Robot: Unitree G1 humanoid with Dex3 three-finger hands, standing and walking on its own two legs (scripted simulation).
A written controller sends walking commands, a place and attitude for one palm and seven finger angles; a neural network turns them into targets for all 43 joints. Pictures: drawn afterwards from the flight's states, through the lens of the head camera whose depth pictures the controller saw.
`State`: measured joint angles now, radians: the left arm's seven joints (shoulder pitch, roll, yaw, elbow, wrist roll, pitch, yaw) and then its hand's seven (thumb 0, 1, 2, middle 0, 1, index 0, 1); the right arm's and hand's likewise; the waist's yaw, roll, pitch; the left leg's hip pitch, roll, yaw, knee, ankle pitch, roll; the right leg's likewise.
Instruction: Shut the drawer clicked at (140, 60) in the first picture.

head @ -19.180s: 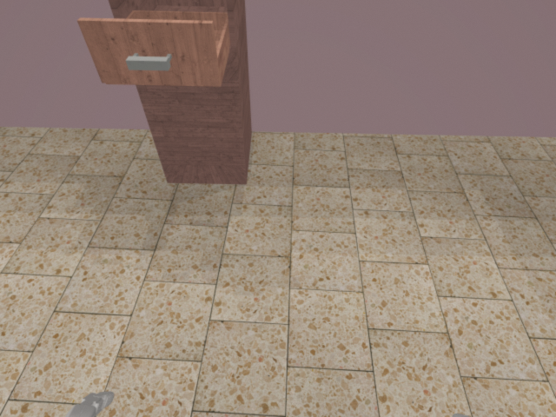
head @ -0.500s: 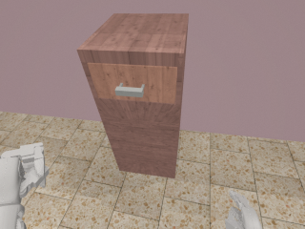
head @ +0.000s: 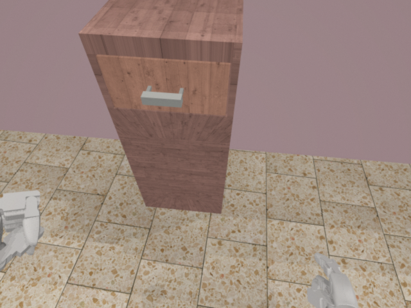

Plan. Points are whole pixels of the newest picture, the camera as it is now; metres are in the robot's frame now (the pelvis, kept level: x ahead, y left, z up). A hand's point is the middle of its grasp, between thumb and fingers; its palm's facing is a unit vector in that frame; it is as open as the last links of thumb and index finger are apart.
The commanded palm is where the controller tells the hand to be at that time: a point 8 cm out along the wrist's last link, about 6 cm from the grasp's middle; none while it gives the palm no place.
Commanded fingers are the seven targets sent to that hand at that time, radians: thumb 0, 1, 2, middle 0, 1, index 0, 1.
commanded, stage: step back with the hand held close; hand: left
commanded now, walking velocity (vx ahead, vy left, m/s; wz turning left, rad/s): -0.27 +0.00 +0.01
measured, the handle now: (163, 94) +0.65 +0.17 +0.02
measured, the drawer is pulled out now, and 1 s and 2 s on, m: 0.00 0.00 0.00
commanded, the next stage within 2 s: stop stepping back and stand still in 1.04 s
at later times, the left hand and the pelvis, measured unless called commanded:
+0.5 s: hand out of the picture +0.12 +0.26 +0.17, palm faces +0.40 -0.78 -0.49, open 3.3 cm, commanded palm +0.05 +0.30 +0.18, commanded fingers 0.00 0.90 0.90 -1.40 -1.60 -1.40 -1.60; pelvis -0.06 +0.01 -0.01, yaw +3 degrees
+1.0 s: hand out of the picture +0.02 +0.23 +0.17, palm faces +0.31 -0.83 -0.46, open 3.2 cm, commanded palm -0.05 +0.26 +0.18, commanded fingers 0.00 0.90 0.90 -1.40 -1.60 -1.40 -1.60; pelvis -0.18 -0.01 +0.00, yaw -1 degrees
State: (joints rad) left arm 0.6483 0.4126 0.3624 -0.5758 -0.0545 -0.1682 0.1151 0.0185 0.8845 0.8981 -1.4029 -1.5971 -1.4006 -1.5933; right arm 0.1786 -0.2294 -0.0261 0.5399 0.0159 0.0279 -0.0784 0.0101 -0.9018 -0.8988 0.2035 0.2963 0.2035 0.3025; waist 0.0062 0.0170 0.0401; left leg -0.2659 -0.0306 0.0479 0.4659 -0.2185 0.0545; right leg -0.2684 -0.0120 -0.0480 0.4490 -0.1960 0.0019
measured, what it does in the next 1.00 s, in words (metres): walks backwards: right foot, then left foot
